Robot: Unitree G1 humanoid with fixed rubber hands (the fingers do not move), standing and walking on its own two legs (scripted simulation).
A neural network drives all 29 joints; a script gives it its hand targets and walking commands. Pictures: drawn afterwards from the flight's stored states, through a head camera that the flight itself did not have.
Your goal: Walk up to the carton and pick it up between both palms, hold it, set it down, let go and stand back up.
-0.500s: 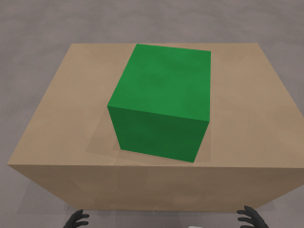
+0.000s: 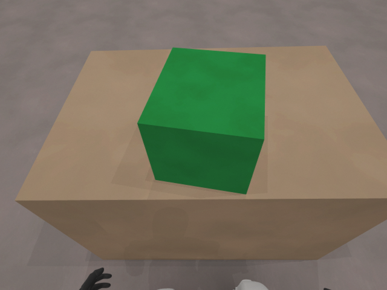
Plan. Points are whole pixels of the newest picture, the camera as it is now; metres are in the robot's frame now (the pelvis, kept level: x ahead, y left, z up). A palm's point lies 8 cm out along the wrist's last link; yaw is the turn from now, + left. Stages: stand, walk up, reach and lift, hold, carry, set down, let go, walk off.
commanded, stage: walk up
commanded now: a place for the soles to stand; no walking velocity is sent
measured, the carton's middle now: (208, 119) +0.51 -0.02 +0.03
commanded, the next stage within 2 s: reach and lift in 0.92 s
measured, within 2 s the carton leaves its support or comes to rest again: neither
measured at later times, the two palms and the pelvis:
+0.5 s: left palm out of the picture +0.06 +0.24 -0.10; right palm out of the picture +0.03 -0.24 -0.11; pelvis -0.03 +0.00 +0.01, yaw -1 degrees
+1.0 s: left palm out of the picture +0.05 +0.26 -0.12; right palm out of the picture +0.02 -0.25 -0.12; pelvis -0.04 +0.01 +0.01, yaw -2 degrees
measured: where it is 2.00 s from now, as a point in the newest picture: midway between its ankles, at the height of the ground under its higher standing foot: outside the picture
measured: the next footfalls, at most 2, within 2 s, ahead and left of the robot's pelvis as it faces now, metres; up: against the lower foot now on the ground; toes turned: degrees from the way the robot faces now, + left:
right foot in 0.26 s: +0.02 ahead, -0.10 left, +0.00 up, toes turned -2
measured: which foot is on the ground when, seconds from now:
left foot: down 0.00-1.00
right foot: down 0.00-0.06, up 0.08-0.24, down 0.26-1.00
